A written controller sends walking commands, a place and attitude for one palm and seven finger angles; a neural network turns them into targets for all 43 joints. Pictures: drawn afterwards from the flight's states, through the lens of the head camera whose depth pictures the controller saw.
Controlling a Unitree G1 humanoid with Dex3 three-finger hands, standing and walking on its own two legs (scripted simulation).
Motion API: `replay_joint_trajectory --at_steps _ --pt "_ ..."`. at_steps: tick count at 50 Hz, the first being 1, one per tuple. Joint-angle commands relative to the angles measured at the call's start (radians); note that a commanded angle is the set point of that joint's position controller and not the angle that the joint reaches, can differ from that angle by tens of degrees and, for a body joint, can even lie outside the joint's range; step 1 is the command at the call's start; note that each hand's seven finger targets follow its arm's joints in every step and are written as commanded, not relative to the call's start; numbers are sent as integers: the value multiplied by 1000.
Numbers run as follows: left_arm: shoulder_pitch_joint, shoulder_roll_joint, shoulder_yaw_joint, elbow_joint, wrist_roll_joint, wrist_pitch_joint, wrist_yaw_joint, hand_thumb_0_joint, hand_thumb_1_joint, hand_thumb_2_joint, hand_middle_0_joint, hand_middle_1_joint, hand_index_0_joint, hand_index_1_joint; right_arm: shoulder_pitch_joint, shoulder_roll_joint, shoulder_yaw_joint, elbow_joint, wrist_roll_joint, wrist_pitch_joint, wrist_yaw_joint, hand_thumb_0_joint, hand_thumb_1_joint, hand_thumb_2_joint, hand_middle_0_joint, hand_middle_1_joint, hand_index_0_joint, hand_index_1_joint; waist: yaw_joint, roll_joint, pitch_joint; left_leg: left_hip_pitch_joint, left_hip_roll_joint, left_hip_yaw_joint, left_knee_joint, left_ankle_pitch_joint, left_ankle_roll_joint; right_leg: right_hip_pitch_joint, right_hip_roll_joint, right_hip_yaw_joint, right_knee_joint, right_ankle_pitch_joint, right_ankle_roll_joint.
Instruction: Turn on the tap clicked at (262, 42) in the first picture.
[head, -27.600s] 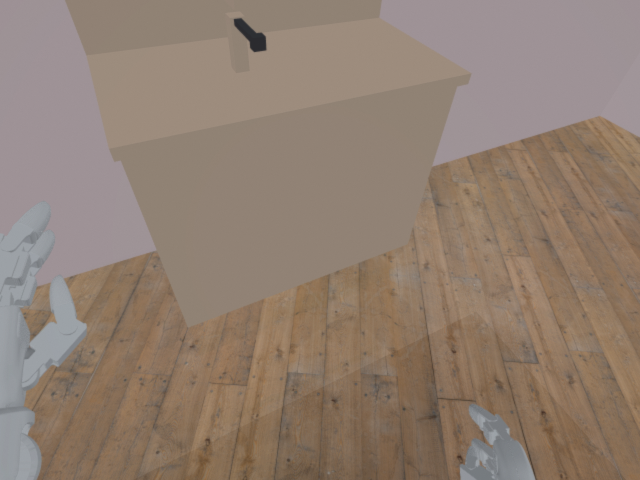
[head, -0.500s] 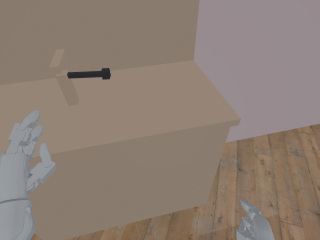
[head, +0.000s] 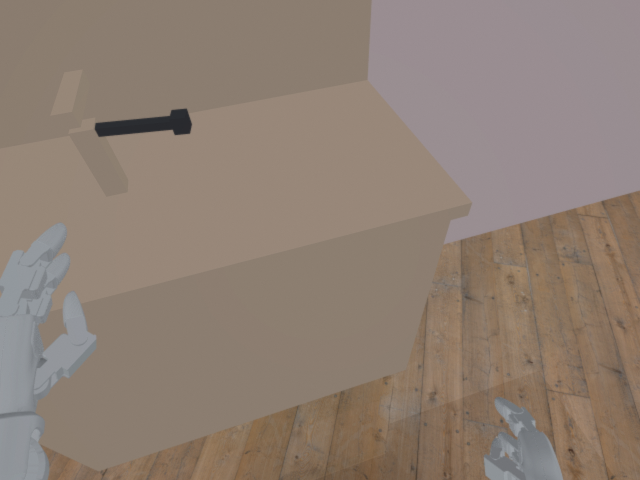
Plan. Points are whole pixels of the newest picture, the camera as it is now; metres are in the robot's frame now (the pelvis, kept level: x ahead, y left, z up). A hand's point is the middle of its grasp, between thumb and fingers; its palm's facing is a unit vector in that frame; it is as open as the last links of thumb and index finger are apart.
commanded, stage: step back with the hand held close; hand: left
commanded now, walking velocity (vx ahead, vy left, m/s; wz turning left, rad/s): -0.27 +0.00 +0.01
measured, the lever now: (180, 121) +0.58 +0.27 +0.15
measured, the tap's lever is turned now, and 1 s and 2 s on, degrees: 80 80 80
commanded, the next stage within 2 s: stop stepping back and stand still in 1.04 s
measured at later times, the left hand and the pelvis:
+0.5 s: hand (2, 420) +0.13 +0.27 +0.16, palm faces +0.48 -0.79 -0.38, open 7.5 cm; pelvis -0.07 +0.02 -0.02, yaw +2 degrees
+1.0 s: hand out of the picture +0.03 +0.25 +0.16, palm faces +0.45 -0.84 -0.29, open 7.5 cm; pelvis -0.19 +0.01 -0.01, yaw +0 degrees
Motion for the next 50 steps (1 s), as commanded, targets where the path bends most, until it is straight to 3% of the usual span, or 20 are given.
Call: replay_joint_trajectory --at_steps 1,4,6,15,18,28,31,33,34,35,37,38,43,44,45,46,47,48,49,50 --pt "-38 200 148 -235 1 -50 36 0 900 900 -200 -300 -200 -300 -113 -90 -35 -186 4 -32 -17 0 -900 -900 200 300 200 300 4 -48 -203 91 79 -37 -16 309 6 0 -97 41 -7 225 28" --pt "-37 198 147 -233 3 -45 42 0 900 900 -200 -300 -200 -300 -113 -94 -36 -190 4 -22 -19 0 -900 -900 200 300 200 300 2 -66 -171 22 84 -51 -21 197 11 -18 -92 55 -11 138 27" --pt "-41 200 150 -261 8 -48 49 0 900 900 -200 -300 -200 -300 -115 -95 -37 -193 4 -20 -21 0 -900 -900 200 300 200 300 2 -11 -175 -10 91 -68 -46 125 13 -8 -85 53 12 99 23" --pt "-90 189 175 -288 45 -74 61 0 900 900 -200 -300 -200 -300 -110 -114 -39 -205 -8 -34 -25 0 -900 -900 200 300 200 300 -2 39 -112 -377 149 -179 -190 -456 69 126 -31 59 154 -98 37" --pt "-121 168 159 -285 54 -79 60 0 900 900 -200 -300 -200 -300 -94 -105 -38 -204 -5 -41 -22 0 -900 -900 200 300 200 300 -8 3 -95 -402 139 -160 -148 -491 68 97 -44 74 154 -127 28" --pt "-111 202 171 -357 28 -89 79 0 900 900 -200 -300 -200 -300 -72 -74 -24 -159 -8 -57 -13 0 -900 -900 200 300 200 300 -29 -129 -119 -100 52 -67 179 -300 3 -306 -211 199 -28 -238 -49" --pt "-105 205 185 -372 26 -90 80 0 900 900 -200 -300 -200 -300 -84 -80 -21 -167 -8 -56 -17 0 -900 -900 200 300 200 300 -28 -23 -105 -194 111 -144 33 -393 25 -264 -132 115 96 -263 -7" --pt "-117 196 210 -392 40 -95 77 0 900 900 -200 -300 -200 -300 -107 -100 -30 -185 -14 -64 -14 0 -900 -900 200 300 200 300 -12 213 -131 -476 266 -315 -256 -639 90 9 11 16 470 -228 37" --pt "-134 215 226 -406 45 -93 77 0 900 900 -200 -300 -200 -300 -98 -86 -37 -181 -26 -72 -12 0 -900 -900 200 300 200 300 -13 252 -157 -551 332 -372 -370 -614 119 85 58 9 726 -245 46" --pt "-168 254 243 -434 41 -98 80 0 900 900 -200 -300 -200 -300 -87 -64 -45 -170 -27 -78 -10 0 -900 -900 200 300 200 300 -12 187 -182 -463 339 -371 -345 -478 111 13 43 54 813 -279 40" --pt "-96 208 221 -379 16 -94 78 0 900 900 -200 -300 -200 -300 -85 -70 -64 -143 -22 -100 3 0 -900 -900 200 300 200 300 0 55 -223 -230 313 -261 -272 -341 77 -108 43 47 764 -312 35" --pt "-55 182 197 -358 8 -85 74 0 900 900 -200 -300 -200 -300 -90 -73 -66 -139 -14 -102 11 0 -900 -900 200 300 200 300 5 74 -236 -177 291 -198 -281 -351 53 -110 53 14 735 -323 34" --pt "-129 138 105 -356 -22 -49 66 0 900 900 -200 -300 -200 -300 -113 -49 -19 -102 -17 -98 21 0 -900 -900 200 300 200 300 -2 158 -215 -97 239 -121 -329 -280 -29 27 57 -31 196 -398 -16" --pt "-155 150 106 -337 -21 -48 63 0 900 900 -200 -300 -200 -300 -115 -50 -20 -88 -18 -92 19 0 -900 -900 200 300 200 300 1 85 -185 -99 192 -67 -235 -268 -66 11 20 -4 -8 -372 -45" --pt "-188 179 116 -346 -11 -49 63 0 900 900 -200 -300 -200 -300 -110 -34 -24 -82 -14 -76 21 0 -900 -900 200 300 200 300 -11 -51 -158 -78 130 -1 6 -226 -101 -73 -135 173 -201 -321 -104" --pt "-236 210 104 -350 3 -58 62 0 900 900 -200 -300 -200 -300 -123 -23 -18 -73 -2 -67 15 0 -900 -900 200 300 200 300 4 -287 -102 -83 14 53 382 -226 -119 -253 -391 492 -331 -246 -176" --pt "-280 259 128 -375 7 -80 70 0 900 900 -200 -300 -200 -300 -176 -32 -7 -74 -7 -74 5 0 -900 -900 200 300 200 300 27 -284 -32 -231 -25 31 653 -355 -106 -260 -443 434 -275 148 -192" --pt "-224 285 191 -347 10 -89 81 0 900 900 -200 -300 -200 -300 -167 -19 19 -83 -23 -82 5 0 -900 -900 200 300 200 300 23 -199 -109 -317 -14 7 711 -356 -90 -111 -409 292 -140 590 -157" --pt "-151 221 132 -302 4 -61 47 0 900 900 -200 -300 -200 -300 -146 -13 2 -104 7 -73 4 0 -900 -900 200 300 200 300 9 -318 -162 -358 -29 -22 668 -299 -73 69 -301 164 -15 845 -61" --pt "-170 269 176 -341 15 -51 30 0 900 900 -200 -300 -200 -300 -186 -22 7 -146 4 -66 5 0 -900 -900 200 300 200 300 12 -325 -189 -345 -34 18 619 -255 -72 125 -258 128 45 900 -38"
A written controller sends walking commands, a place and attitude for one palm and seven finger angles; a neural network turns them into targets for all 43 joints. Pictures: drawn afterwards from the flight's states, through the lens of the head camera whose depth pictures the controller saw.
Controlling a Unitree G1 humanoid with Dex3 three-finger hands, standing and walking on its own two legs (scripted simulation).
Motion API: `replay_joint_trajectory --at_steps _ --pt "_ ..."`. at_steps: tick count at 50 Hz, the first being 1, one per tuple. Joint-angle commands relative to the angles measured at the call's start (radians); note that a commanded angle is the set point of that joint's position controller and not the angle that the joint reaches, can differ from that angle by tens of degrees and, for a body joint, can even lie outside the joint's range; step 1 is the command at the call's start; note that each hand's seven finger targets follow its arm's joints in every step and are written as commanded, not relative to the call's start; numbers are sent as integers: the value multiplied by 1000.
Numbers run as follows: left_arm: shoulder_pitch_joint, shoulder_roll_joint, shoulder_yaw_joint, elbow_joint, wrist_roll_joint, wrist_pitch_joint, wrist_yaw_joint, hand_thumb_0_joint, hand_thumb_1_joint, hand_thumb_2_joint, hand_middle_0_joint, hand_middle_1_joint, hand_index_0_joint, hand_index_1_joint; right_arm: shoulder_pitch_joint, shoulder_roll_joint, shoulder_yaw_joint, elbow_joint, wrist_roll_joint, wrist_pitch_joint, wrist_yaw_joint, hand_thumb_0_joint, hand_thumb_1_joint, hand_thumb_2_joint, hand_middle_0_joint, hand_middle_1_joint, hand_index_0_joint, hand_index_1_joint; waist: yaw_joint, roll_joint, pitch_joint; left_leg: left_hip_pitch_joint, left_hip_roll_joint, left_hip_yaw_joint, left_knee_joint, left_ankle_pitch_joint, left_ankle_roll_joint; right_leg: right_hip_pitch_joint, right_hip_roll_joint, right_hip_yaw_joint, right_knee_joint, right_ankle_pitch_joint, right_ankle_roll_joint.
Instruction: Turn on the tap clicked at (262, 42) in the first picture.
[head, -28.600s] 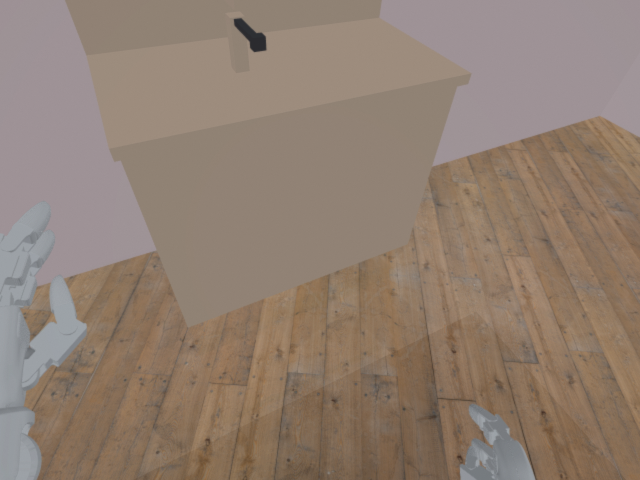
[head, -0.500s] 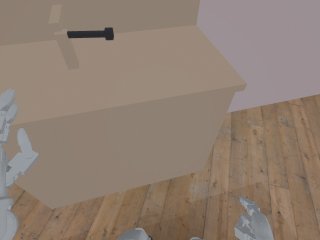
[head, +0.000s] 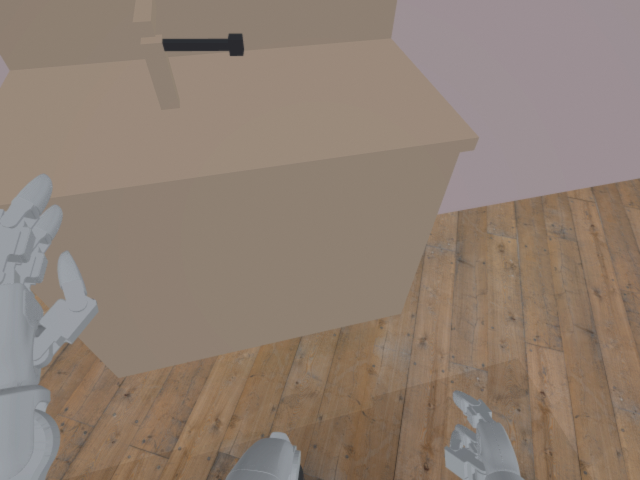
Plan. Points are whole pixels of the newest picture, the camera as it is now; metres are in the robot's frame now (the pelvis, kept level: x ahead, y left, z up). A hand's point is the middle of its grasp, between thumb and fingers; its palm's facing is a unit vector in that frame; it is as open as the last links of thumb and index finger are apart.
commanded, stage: step back with the hand held close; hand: left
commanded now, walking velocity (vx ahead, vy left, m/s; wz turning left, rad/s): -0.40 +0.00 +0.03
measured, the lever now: (236, 44) +0.77 +0.26 +0.17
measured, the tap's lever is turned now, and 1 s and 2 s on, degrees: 80 80 80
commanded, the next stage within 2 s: stop stepping back and stand still in 0.04 s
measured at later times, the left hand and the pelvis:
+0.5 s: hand out of the picture +0.07 +0.23 +0.19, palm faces +0.39 -0.82 -0.42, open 7.5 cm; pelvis -0.14 -0.01 +0.01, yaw -1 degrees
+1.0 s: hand out of the picture +0.05 +0.24 +0.19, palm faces +0.47 -0.78 -0.41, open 7.5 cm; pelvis -0.16 -0.01 -0.01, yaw +2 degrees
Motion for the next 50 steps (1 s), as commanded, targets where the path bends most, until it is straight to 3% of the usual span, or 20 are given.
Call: replay_joint_trajectory --at_steps 1,4,6,8,10,13,17,20,21,22,23,28,33,36,39,41,46,47,49,50 --pt "-75 261 173 -194 15 -48 -19 0 900 900 -200 -300 -200 -300 -132 -110 -26 -219 13 -31 -26 0 -900 -900 200 300 200 300 -44 -196 -109 99 -23 14 122 -51 -5 63 -261 112 -77 1191 -40" --pt "-57 227 154 -176 5 -59 -21 0 900 900 -200 -300 -200 -300 -126 -119 -22 -215 14 -15 -29 0 -900 -900 200 300 200 300 -52 -54 -125 251 -22 64 -222 60 -1 90 -252 129 -26 1179 -49" --pt "-42 214 135 -182 -2 -55 -24 0 900 900 -200 -300 -200 -300 -81 -139 -40 -213 24 -8 -30 0 -900 -900 200 300 200 300 -70 -63 -162 427 31 56 -423 391 12 48 -191 89 36 1026 1" --pt "8 218 142 -238 -1 -50 -18 0 900 900 -200 -300 -200 -300 -40 -186 -76 -245 31 -12 -17 0 -900 -900 200 300 200 300 -52 149 -242 709 283 -148 -434 1111 93 -209 -64 52 142 173 62" --pt "114 197 146 -177 2 -51 -21 0 900 900 -200 -300 -200 -300 -4 -187 -100 -259 35 -22 7 0 -900 -900 200 300 200 300 -43 145 -253 706 328 -173 -473 949 140 -252 -24 71 284 -122 45" --pt "70 240 186 -327 1 -45 -10 0 900 900 -200 -300 -200 -300 -10 -168 -82 -265 1 -49 4 0 -900 -900 200 300 200 300 -70 208 -192 531 305 -243 -572 641 139 -221 -36 46 338 -46 67" --pt "122 244 200 -357 -2 -43 20 0 900 900 -200 -300 -200 -300 -33 -165 -75 -266 6 -75 1 0 -900 -900 200 300 200 300 -68 226 -146 328 221 -164 -726 -160 108 -34 -23 -52 132 -25 51" --pt "98 252 200 -294 3 -32 28 0 900 900 -200 -300 -200 -300 -50 -179 -79 -254 3 -56 -8 0 -900 -900 200 300 200 300 -69 224 -111 158 149 -97 -637 -390 61 142 -1 -121 -50 -49 1" --pt "87 232 182 -237 9 -24 27 0 900 900 -200 -300 -200 -300 -53 -168 -80 -243 1 -44 -10 0 -900 -900 200 300 200 300 -60 98 -77 95 95 -42 -425 -361 51 120 -72 -23 -162 -110 -47" --pt "64 240 182 -191 14 -22 21 0 900 900 -200 -300 -200 -300 -45 -153 -84 -232 7 -34 -9 0 -900 -900 200 300 200 300 -57 -170 -41 74 27 32 -22 -198 38 -39 -283 302 -331 -295 -143" --pt "-6 251 181 -207 2 -26 15 0 900 900 -200 -300 -200 -300 -31 -171 -86 -219 14 -43 -16 0 -900 -900 200 300 200 300 -58 -261 30 5 9 -10 238 -107 27 -170 -437 520 -461 -295 -198" --pt "-83 183 114 -13 10 -46 -13 0 900 900 -200 -300 -200 -300 6 -164 -80 -162 19 -46 -15 0 -900 -900 200 300 200 300 -97 -74 9 94 86 -1 201 78 33 -226 -307 169 -360 -176 -100" --pt "-106 210 111 -98 15 -65 6 0 900 900 -200 -300 -200 -300 -8 -162 -85 -182 14 -84 -36 0 -900 -900 200 300 200 300 -65 -169 -27 312 57 93 -167 -51 70 -186 -313 174 -349 -217 -103" --pt "-46 236 160 -181 8 -71 25 0 900 900 -200 -300 -200 -300 14 -160 -81 -194 -1 -99 -44 0 -900 -900 200 300 200 300 -78 -88 -82 489 40 97 -402 -46 87 -157 -238 99 -187 -168 -70" --pt "-72 229 166 -254 11 -81 34 0 900 900 -200 -300 -200 -300 9 -185 -78 -219 3 -92 -38 0 -900 -900 200 300 200 300 -86 325 -15 570 360 -393 -653 -96 217 -422 -38 -87 301 -102 40" --pt "-66 251 202 -217 11 -86 24 0 900 900 -200 -300 -200 -300 6 -168 -86 -194 13 -95 -28 0 -900 -900 200 300 200 300 -81 249 -4 450 364 -365 -678 -130 227 -396 -85 -19 405 -67 43" --pt "7 184 151 -123 9 -52 14 0 900 900 -200 -300 -200 -300 14 -171 -74 -202 21 -115 -14 0 -900 -900 200 300 200 300 -61 136 -19 303 214 -61 -426 -36 128 -36 -34 -116 -36 102 54" --pt "21 181 146 -97 10 -46 10 0 900 900 -200 -300 -200 -300 14 -167 -76 -202 19 -112 -13 0 -900 -900 200 300 200 300 -61 10 -37 254 160 -1 -282 -17 106 25 -71 -46 -108 129 29" --pt "-37 222 159 -123 6 -38 4 0 900 900 -200 -300 -200 -300 -16 -155 -79 -219 26 -109 -7 0 -900 -900 200 300 200 300 -59 -314 -53 76 23 33 119 -163 57 50 -363 428 -273 203 -117" --pt "-82 189 128 -129 5 -44 -8 0 900 900 -200 -300 -200 -300 -12 -160 -84 -200 29 -108 1 0 -900 -900 200 300 200 300 -69 -203 -57 115 46 -30 203 -141 52 -4 -370 404 -285 178 -122"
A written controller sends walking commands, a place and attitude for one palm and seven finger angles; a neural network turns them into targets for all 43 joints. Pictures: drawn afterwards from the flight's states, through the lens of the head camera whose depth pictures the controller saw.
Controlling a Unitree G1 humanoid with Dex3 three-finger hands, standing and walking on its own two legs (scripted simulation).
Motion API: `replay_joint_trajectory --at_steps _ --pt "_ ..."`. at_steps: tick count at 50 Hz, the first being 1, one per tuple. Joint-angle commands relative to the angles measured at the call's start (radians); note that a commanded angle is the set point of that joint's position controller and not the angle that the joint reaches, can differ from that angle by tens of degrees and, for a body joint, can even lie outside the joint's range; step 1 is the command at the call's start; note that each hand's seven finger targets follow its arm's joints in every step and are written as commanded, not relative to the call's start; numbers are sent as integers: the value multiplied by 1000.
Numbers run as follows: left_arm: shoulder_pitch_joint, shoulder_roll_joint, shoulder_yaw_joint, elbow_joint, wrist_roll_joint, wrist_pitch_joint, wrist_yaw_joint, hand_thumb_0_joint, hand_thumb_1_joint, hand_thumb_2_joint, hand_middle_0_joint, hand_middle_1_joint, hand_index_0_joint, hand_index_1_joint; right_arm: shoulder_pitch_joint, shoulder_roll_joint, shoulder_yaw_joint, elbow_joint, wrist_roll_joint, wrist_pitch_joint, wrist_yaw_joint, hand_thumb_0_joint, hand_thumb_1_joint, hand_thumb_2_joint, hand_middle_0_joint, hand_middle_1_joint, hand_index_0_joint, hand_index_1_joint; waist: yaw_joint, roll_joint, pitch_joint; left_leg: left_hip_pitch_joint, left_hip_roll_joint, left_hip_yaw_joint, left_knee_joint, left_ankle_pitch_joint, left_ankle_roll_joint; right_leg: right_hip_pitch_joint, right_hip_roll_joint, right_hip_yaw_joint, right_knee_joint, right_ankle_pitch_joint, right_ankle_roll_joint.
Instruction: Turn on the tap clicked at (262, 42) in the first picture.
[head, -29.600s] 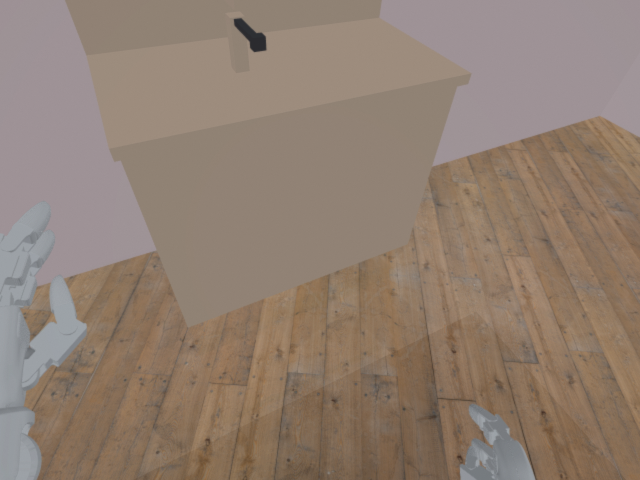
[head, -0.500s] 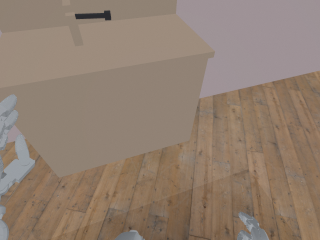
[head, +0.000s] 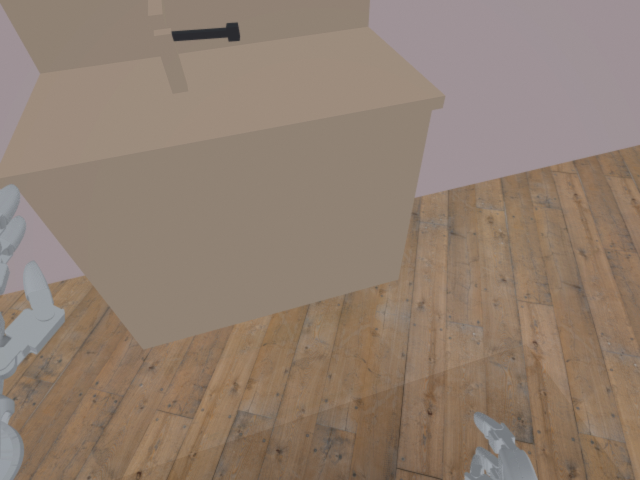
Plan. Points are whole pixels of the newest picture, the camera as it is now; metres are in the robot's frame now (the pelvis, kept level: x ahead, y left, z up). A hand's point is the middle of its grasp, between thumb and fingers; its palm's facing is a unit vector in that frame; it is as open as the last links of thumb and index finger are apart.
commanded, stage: stand and check the lever's angle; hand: left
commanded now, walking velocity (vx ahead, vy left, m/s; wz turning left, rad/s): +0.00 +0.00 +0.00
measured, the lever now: (233, 32) +0.94 +0.24 +0.17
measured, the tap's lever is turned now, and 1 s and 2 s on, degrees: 80 80 80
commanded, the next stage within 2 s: stand and wait in 0.18 s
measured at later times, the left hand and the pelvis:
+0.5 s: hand (93, 289) +0.26 +0.24 +0.17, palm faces +0.39 -0.84 -0.37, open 7.5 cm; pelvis +0.04 +0.00 +0.01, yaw +0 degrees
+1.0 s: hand (72, 300) +0.24 +0.25 +0.17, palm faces +0.39 -0.84 -0.37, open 7.5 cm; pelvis +0.03 +0.02 +0.02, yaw +0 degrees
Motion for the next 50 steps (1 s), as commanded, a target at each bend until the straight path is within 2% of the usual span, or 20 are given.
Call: replay_joint_trajectory --at_steps 1,2,3,5,7,8,9,10,11,12,13,14,17,19,20,25,32,39,46,50 --pt "-110 147 58 -172 -8 -43 -11 0 900 900 -200 -300 -200 -300 -113 -124 -62 -150 14 -50 8 0 -900 -900 200 300 200 300 4 -202 -76 -235 -29 -45 321 -85 10 166 -325 478 -361 130 -125" --pt "-106 166 80 -193 -8 -48 -9 0 900 900 -200 -300 -200 -300 -115 -115 -50 -148 7 -45 10 0 -900 -900 200 300 200 300 -2 -158 -75 -193 -18 -39 254 -70 8 142 -319 414 -327 202 -126" --pt "-97 178 97 -213 -8 -59 -5 0 900 900 -200 -300 -200 -300 -123 -102 -41 -150 3 -37 8 0 -900 -900 200 300 200 300 0 -163 -88 -142 -19 -19 169 -44 7 140 -295 332 -300 259 -111" --pt "-98 189 113 -252 -7 -71 3 0 900 900 -200 -300 -200 -300 -153 -98 -32 -161 -3 -29 -2 0 -900 -900 200 300 200 300 4 -160 -116 -50 -32 15 -12 22 13 150 -255 245 -271 243 -87" --pt "-87 166 95 -268 -14 -75 10 0 900 900 -200 -300 -200 -300 -139 -103 -33 -161 -8 -28 -6 0 -900 -900 200 300 200 300 0 -96 -125 93 -56 34 -189 149 15 87 -213 203 -259 79 -41" --pt "-81 164 94 -281 -15 -78 13 0 900 900 -200 -300 -200 -300 -140 -113 -38 -166 -11 -28 -9 0 -900 -900 200 300 200 300 4 -22 -115 129 -33 -5 -270 175 24 76 -181 187 -219 47 -18" --pt "-78 157 89 -304 -18 -79 16 0 900 900 -200 -300 -200 -300 -147 -134 -47 -177 -13 -30 -11 0 -900 -900 200 300 200 300 14 79 -107 132 55 -124 -336 213 56 55 -123 156 -158 28 15" --pt "-62 157 87 -306 -12 -73 17 0 900 900 -200 -300 -200 -300 -152 -138 -50 -191 -6 -26 -13 0 -900 -900 200 300 200 300 23 147 -95 131 124 -205 -369 219 81 24 -73 116 -122 -3 46" --pt "-49 154 85 -293 -10 -69 18 0 900 900 -200 -300 -200 -300 -146 -134 -45 -194 1 -24 -11 0 -900 -900 200 300 200 300 28 132 -90 92 148 -227 -389 226 92 49 -46 98 -118 -19 62" --pt "-24 140 82 -236 -8 -60 14 0 900 900 -200 -300 -200 -300 -138 -127 -42 -185 3 -24 -11 0 -900 -900 200 300 200 300 20 107 -79 41 128 -204 -394 206 83 85 -32 94 -134 -11 66" --pt "-34 139 81 -233 -3 -53 10 0 900 900 -200 -300 -200 -300 -141 -123 -35 -186 -3 -23 -10 0 -900 -900 200 300 200 300 18 113 -53 2 112 -171 -391 215 76 111 -37 90 -147 38 64" --pt "-50 136 77 -230 1 -52 10 0 900 900 -200 -300 -200 -300 -136 -123 -35 -182 -2 -23 -9 0 -900 -900 200 300 200 300 17 88 -61 -1 94 -139 -368 260 65 138 -44 91 -165 98 62" --pt "-45 118 52 -211 1 -50 7 0 900 900 -200 -300 -200 -300 -122 -127 -47 -181 2 -28 -7 0 -900 -900 200 300 200 300 8 15 -143 67 52 -62 -263 406 37 192 -94 145 -202 319 44" --pt "-30 113 43 -205 -6 -42 4 0 900 900 -200 -300 -200 -300 -116 -128 -51 -186 5 -24 -4 0 -900 -900 200 300 200 300 3 -22 -181 95 33 -38 -231 419 26 208 -122 171 -213 395 35" --pt "-23 112 39 -209 -7 -38 3 0 900 900 -200 -300 -200 -300 -117 -129 -50 -190 6 -22 -4 0 -900 -900 200 300 200 300 0 -18 -183 89 29 -40 -228 427 23 218 -132 172 -211 419 30" --pt "-8 166 87 -260 -15 -35 7 0 900 900 -200 -300 -200 -300 -142 -126 -47 -210 4 -6 -9 0 -900 -900 200 300 200 300 7 -19 -171 86 23 -42 -250 413 23 211 -130 160 -227 383 32" --pt "21 150 84 -230 -20 -37 9 0 900 900 -200 -300 -200 -300 -137 -125 -42 -211 1 3 -15 0 -900 -900 200 300 200 300 10 10 -152 85 31 -52 -292 408 25 198 -101 140 -237 317 43" --pt "5 129 53 -205 -15 -30 7 0 900 900 -200 -300 -200 -300 -131 -138 -47 -203 1 0 -18 0 -900 -900 200 300 200 300 10 -11 -163 93 32 -52 -304 405 27 200 -93 134 -244 309 49" --pt "-20 149 62 -217 -11 -32 9 0 900 900 -200 -300 -200 -300 -148 -131 -42 -202 -5 -3 -22 0 -900 -900 200 300 200 300 13 -8 -116 61 20 -58 -333 295 28 167 -93 141 -279 215 48" --pt "-27 145 61 -220 -12 -34 9 0 900 900 -200 -300 -200 -300 -147 -133 -43 -201 -7 -2 -19 0 -900 -900 200 300 200 300 12 0 -119 57 10 -59 -337 248 26 164 -96 147 -300 172 44"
